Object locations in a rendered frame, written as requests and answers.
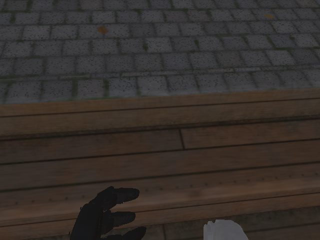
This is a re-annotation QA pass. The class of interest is right robot thigh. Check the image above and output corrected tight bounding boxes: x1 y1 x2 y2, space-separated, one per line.
203 219 249 240

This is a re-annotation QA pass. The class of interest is robot left hand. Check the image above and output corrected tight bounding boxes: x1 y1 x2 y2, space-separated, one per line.
68 186 147 240

